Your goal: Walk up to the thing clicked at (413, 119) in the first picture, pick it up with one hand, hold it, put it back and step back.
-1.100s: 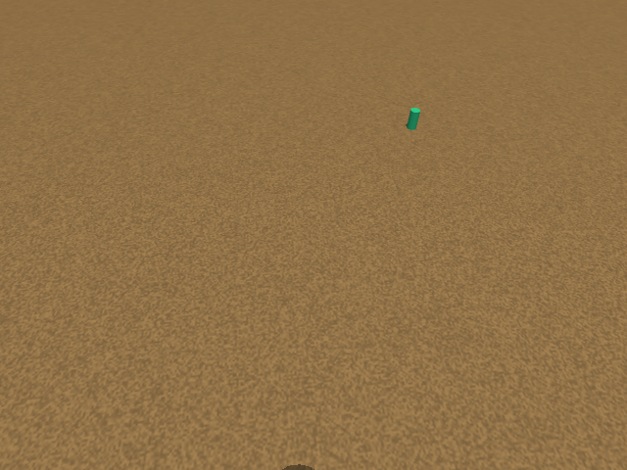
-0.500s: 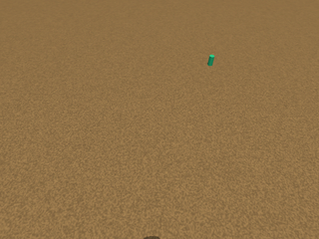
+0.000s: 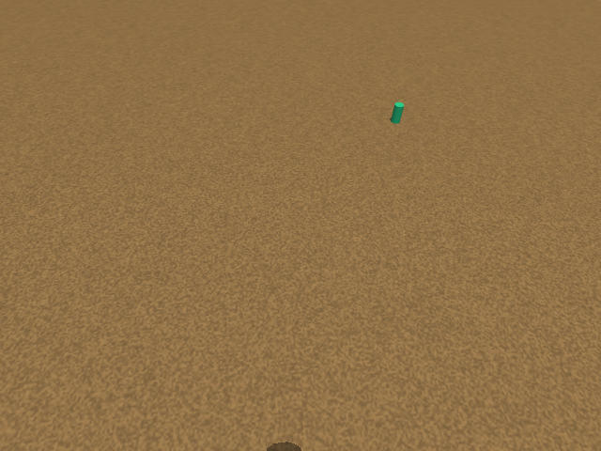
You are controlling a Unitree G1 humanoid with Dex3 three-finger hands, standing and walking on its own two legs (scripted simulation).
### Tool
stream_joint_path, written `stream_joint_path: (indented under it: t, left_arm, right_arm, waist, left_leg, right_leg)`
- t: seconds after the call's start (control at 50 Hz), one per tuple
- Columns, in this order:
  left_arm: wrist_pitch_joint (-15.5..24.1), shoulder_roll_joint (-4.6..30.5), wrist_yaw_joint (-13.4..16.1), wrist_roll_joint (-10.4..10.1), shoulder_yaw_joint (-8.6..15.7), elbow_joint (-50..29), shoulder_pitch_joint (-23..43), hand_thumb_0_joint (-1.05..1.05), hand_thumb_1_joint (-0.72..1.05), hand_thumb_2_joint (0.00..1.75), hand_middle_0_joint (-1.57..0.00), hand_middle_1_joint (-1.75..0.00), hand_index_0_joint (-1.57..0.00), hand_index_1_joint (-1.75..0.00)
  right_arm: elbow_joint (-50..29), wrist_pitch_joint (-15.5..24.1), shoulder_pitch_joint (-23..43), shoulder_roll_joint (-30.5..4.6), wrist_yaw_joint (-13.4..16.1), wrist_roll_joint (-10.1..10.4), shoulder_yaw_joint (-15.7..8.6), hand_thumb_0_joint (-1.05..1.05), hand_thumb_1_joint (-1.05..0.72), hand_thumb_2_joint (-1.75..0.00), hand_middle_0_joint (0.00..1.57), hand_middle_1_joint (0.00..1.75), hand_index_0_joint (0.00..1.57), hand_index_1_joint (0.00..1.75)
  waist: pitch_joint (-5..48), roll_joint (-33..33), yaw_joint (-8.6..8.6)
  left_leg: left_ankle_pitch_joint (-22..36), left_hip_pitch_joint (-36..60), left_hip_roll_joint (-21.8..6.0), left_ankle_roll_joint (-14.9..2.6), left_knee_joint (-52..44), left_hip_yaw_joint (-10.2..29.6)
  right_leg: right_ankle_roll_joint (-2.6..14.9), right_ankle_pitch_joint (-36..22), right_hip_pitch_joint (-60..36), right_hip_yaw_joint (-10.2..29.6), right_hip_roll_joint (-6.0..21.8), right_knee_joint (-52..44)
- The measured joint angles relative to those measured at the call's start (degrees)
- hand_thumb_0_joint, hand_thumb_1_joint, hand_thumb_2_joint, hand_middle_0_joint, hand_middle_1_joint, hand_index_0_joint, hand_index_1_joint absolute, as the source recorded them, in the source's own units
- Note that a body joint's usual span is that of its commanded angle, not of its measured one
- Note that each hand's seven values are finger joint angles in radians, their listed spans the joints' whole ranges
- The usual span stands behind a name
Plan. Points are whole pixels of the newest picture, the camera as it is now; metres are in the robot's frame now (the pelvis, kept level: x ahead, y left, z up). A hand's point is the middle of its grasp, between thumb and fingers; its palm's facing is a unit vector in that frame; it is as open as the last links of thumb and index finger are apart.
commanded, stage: stand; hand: left
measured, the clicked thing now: (397, 113) +2.02 -0.61 -0.73
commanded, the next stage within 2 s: walk up in 0.02 s
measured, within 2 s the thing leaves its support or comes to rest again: neither
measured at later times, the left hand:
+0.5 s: hand (207, 381) +0.26 +0.15 -0.13, palm faces -0.16 -0.90 -0.40, open 7.3 cm
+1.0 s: hand (275, 228) +0.60 +0.05 -0.15, palm faces -0.41 -0.85 -0.34, open 7.3 cm
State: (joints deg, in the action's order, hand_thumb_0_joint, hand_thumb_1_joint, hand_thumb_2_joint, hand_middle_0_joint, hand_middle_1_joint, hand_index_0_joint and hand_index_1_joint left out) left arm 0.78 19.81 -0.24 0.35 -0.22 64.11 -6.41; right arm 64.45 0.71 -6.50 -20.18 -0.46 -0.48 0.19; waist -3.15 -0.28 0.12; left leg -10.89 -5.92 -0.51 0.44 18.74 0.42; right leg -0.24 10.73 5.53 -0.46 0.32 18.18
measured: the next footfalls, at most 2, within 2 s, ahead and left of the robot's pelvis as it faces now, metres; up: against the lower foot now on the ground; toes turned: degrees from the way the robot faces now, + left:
right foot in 0.36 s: +0.17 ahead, -0.25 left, +0.00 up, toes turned -17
left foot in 0.78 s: +0.49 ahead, -0.06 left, +0.00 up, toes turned -10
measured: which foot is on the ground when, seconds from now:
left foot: down 0.00-0.38, up 0.40-0.76, down 0.78-1.00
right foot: down 0.00-0.06, up 0.08-0.34, down 0.36-0.80, up 0.82-1.00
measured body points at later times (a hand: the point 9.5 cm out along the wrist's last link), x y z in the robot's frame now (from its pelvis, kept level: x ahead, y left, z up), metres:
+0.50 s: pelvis +0.13 -0.12 -0.02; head +0.12 -0.15 +0.43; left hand +0.27 +0.20 -0.11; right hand +0.14 -0.47 -0.14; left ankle +0.09 +0.04 -0.68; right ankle +0.14 -0.24 -0.75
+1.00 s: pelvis +0.41 -0.17 -0.01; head +0.44 -0.16 +0.44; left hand +0.62 +0.10 -0.13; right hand +0.35 -0.50 -0.11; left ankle +0.45 -0.05 -0.75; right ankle +0.40 -0.31 -0.70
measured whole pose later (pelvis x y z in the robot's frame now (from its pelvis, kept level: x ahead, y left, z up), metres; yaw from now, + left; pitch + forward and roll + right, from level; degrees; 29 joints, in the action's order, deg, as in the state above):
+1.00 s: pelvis +0.41 -0.17 -0.01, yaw -21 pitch -1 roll +1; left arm 3.6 26.5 -4.8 -0.3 2.7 52.0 -12.8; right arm 50.3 6.3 -16.5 -23.2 -3.7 -0.8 -3.8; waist -3.1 3.8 -1.6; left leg -15.2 -10.1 -3.8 -0.5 27.0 -10.7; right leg 0.7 18.7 29.1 1.3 3.7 56.0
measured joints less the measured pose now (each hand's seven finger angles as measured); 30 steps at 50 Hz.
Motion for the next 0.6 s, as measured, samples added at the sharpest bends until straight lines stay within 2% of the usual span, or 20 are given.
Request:
stream_joint_path:
  t: [0.04, 0.06, 0.1, 0.14, 0.18, 0.28, 0.34, 0.36, 0.38, 0.4, 0.42, 0.46, 0.48, 0.54, 0.6]
  left_arm:
    - [-0.24, 0.10, -0.74, 0.35, 0.76, -0.81, -0.51, 0.00, 0.91, 0.90, -0.21, -0.30, -0.21, -0.30]
    - [-0.44, 0.45, -1.70, 0.69, 1.55, -1.85, -1.44, 0.00, 0.91, 0.90, -0.21, -0.30, -0.21, -0.30]
    - [-1.26, 1.34, -3.32, 1.38, 2.75, -3.11, -2.89, 0.00, 0.91, 0.90, -0.21, -0.30, -0.21, -0.30]
    - [-1.66, 2.70, -4.53, 1.75, 3.43, -3.81, -3.38, 0.00, 0.91, 0.90, -0.21, -0.30, -0.21, -0.30]
    - [-1.62, 4.21, -5.79, 1.70, 4.20, -4.78, -3.72, 0.00, 0.91, 0.90, -0.21, -0.30, -0.21, -0.30]
    - [-1.39, 6.62, -8.06, 1.40, 5.65, -6.70, -4.27, 0.00, 0.91, 0.90, -0.21, -0.30, -0.21, -0.30]
    - [-0.80, 7.83, -8.15, 1.46, 6.15, -7.21, -4.57, 0.00, 0.91, 0.90, -0.20, -0.30, -0.20, -0.30]
    - [-0.40, 8.20, -7.95, 1.53, 6.33, -7.39, -4.69, 0.00, 0.91, 0.90, -0.20, -0.30, -0.20, -0.30]
    - [0.23, 7.94, -7.47, 1.61, 6.60, -7.46, -4.30, 0.00, 0.91, 0.90, -0.20, -0.30, -0.20, -0.30]
    - [1.03, 7.47, -6.86, 1.67, 6.78, -8.04, -4.01, 0.00, 0.91, 0.90, -0.20, -0.30, -0.20, -0.30]
    - [1.81, 6.86, -6.31, 1.33, 6.74, -8.83, -4.15, 0.00, 0.91, 0.90, -0.20, -0.30, -0.20, -0.30]
    - [2.43, 4.96, -5.61, 0.33, 5.96, -9.79, -5.12, 0.00, 0.91, 0.90, -0.20, -0.30, -0.20, -0.30]
    - [2.45, 4.03, -5.36, 0.10, 5.39, -9.92, -5.76, 0.00, 0.91, 0.90, -0.20, -0.30, -0.20, -0.30]
    - [2.66, 2.40, -4.91, -0.20, 4.14, -9.80, -8.18, 0.00, 0.91, 0.90, -0.21, -0.30, -0.21, -0.30]
    - [2.82, 2.20, -4.77, -0.24, 3.63, -9.92, -10.54, 0.00, 0.90, 0.90, -0.21, -0.31, -0.21, -0.30]
  right_arm:
    - [-0.63, 0.16, -0.36, 0.07, -0.41, -0.43, -0.61, 0.01, -0.90, -0.89, 0.20, 0.30, 0.20, 0.30]
    - [-1.56, 0.77, -0.92, 0.10, -0.94, -0.96, -1.43, 0.01, -0.90, -0.89, 0.20, 0.30, 0.20, 0.30]
    - [-3.90, 2.45, -2.07, -0.29, -1.56, -1.55, -2.96, 0.01, -0.90, -0.89, 0.21, 0.30, 0.20, 0.30]
    - [-5.83, 3.87, -3.38, -0.92, -1.63, -1.66, -3.91, 0.01, -0.90, -0.89, 0.21, 0.30, 0.20, 0.30]
    - [-6.54, 4.32, -4.84, -1.78, -1.70, -1.95, -4.53, 0.01, -0.90, -0.89, 0.21, 0.30, 0.20, 0.30]
    - [-6.58, 4.06, -7.25, -5.52, -2.41, -2.71, -5.94, 0.01, -0.90, -0.89, 0.21, 0.30, 0.20, 0.30]
    - [-6.59, 3.66, -7.71, -7.36, -2.67, -2.70, -6.42, 0.01, -0.90, -0.89, 0.21, 0.30, 0.20, 0.30]
    - [-6.63, 3.40, -7.86, -7.84, -2.67, -2.59, -6.46, 0.01, -0.90, -0.89, 0.21, 0.30, 0.20, 0.30]
    - [-6.54, 3.05, -7.83, -8.51, -2.51, -2.49, -6.54, 0.01, -0.90, -0.89, 0.21, 0.30, 0.20, 0.30]
    - [-6.39, 2.47, -7.71, -8.83, -2.26, -2.13, -6.51, 0.01, -0.90, -0.89, 0.21, 0.30, 0.20, 0.30]
    - [-6.23, 1.83, -7.40, -8.77, -2.12, -1.85, -6.29, 0.01, -0.90, -0.89, 0.20, 0.30, 0.20, 0.30]
    - [-6.14, 1.31, -6.11, -8.67, -2.51, -1.25, -5.66, 0.01, -0.90, -0.90, 0.20, 0.30, 0.20, 0.30]
    - [-6.42, 1.46, -5.52, -8.50, -2.82, -0.90, -5.36, 0.01, -0.90, -0.90, 0.20, 0.30, 0.20, 0.30]
    - [-8.36, 2.33, -4.47, -7.15, -3.97, -0.60, -4.59, 0.01, -0.91, -0.90, 0.20, 0.30, 0.20, 0.30]
    - [-10.48, 2.61, -4.26, -5.51, -5.17, -0.92, -4.25, 0.01, -0.90, -0.90, 0.20, 0.30, 0.20, 0.30]
  waist:
    - [0.37, 0.14, 0.23]
    - [0.95, 0.46, 0.57]
    - [1.98, 0.55, 0.66]
    - [2.33, 0.78, 0.01]
    - [2.58, 1.34, -0.24]
    - [2.83, 0.38, -0.24]
    - [3.00, -0.11, -0.41]
    - [3.20, -0.38, -0.36]
    - [2.86, -1.85, -0.32]
    - [2.53, -2.92, -0.07]
    - [2.40, -3.12, 0.54]
    - [1.92, -3.85, 1.45]
    - [1.66, -4.27, 1.71]
    - [1.40, -4.43, 2.20]
    - [1.42, -3.54, 2.54]
  left_leg:
    - [-1.64, -0.56, -0.01, -0.49, 0.99, -0.45]
    - [-4.04, -1.19, -0.03, -1.06, 2.42, -1.31]
    - [-4.35, -1.68, -0.58, -1.75, 3.22, -3.13]
    - [-3.46, -1.25, -1.13, -1.70, 2.83, -4.35]
    - [-4.40, 0.37, -1.59, -1.39, 1.96, -5.59]
    - [-7.41, 5.34, -4.31, 0.27, 1.55, -8.33]
    - [-11.89, 7.21, -6.36, 1.33, 5.23, -9.85]
    - [-14.33, 7.04, -7.46, 1.16, 8.17, -10.11]
    - [-16.84, 5.70, -9.66, -0.06, 13.47, -9.21]
    - [-18.07, 2.52, -10.56, -1.00, 21.77, -6.56]
    - [-18.70, -1.34, -9.38, -1.29, 30.43, -3.87]
    - [-15.71, -8.49, -6.81, -1.63, 42.53, -1.48]
    - [-13.28, -11.46, -6.13, -1.83, 45.02, -1.48]
    - [-8.04, -18.54, -5.73, -1.86, 43.02, -2.57]
    - [-4.81, -23.29, -6.33, -0.73, 35.39, -2.89]
  right_leg:
    - [0.31, 1.91, 0.97, 0.40, -0.03, 1.60]
    - [0.84, 5.76, 2.76, 1.10, -0.03, 4.93]
    - [1.32, 10.82, 8.70, 1.22, 0.00, 16.78]
    - [1.50, 11.51, 14.60, 1.67, 0.70, 26.86]
    - [1.16, 11.13, 18.54, 1.96, 2.61, 31.23]
    - [0.17, 7.60, 20.92, 1.05, 6.81, 25.11]
    - [0.31, 4.94, 18.81, -0.79, 7.55, 19.86]
    - [0.17, 2.98, 17.76, -1.52, 7.03, 18.60]
    - [-0.22, 2.15, 17.55, -2.49, 5.57, 20.21]
    - [-0.25, 3.98, 17.74, -3.34, 4.43, 22.61]
    - [-0.03, 5.64, 17.69, -3.44, 3.83, 23.88]
    - [0.69, 6.46, 15.21, -3.42, 2.63, 21.77]
    - [0.96, 6.11, 13.28, -3.40, 2.03, 19.48]
    - [1.60, 4.72, 7.59, -2.88, 0.51, 12.33]
    - [2.12, 4.82, 3.22, -2.08, -0.65, 7.57]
